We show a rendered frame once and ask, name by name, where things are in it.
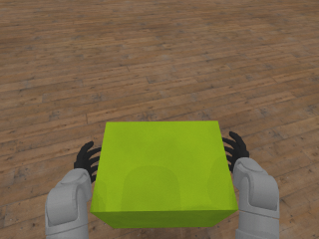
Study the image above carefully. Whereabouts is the left robot hand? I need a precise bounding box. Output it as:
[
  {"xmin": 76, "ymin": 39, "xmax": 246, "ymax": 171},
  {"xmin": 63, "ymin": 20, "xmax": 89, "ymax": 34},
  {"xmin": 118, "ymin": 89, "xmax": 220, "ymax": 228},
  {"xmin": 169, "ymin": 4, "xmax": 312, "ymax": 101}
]
[{"xmin": 74, "ymin": 141, "xmax": 102, "ymax": 184}]

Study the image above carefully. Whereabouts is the robot right forearm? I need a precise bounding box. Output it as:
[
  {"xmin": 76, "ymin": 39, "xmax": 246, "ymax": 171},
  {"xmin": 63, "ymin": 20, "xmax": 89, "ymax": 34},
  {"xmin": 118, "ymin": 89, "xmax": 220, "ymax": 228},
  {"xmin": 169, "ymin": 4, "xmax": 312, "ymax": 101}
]
[{"xmin": 232, "ymin": 157, "xmax": 280, "ymax": 239}]

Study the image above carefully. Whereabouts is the carton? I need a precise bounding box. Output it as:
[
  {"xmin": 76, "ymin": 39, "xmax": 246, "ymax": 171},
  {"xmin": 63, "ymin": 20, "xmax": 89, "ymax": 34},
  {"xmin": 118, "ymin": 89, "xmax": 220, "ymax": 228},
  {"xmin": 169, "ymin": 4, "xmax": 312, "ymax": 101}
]
[{"xmin": 90, "ymin": 120, "xmax": 238, "ymax": 229}]

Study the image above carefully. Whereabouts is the right robot hand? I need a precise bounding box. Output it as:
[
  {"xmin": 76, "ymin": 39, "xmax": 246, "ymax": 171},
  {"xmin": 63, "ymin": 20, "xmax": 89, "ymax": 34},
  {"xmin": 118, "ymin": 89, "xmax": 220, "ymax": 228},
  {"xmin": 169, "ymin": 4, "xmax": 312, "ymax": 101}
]
[{"xmin": 222, "ymin": 131, "xmax": 249, "ymax": 174}]

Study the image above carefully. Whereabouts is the robot left forearm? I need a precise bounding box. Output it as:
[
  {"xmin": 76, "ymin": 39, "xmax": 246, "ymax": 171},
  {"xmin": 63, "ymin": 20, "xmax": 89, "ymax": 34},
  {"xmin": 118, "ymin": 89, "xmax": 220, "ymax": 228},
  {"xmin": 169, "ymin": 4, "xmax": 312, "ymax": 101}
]
[{"xmin": 45, "ymin": 168, "xmax": 92, "ymax": 239}]

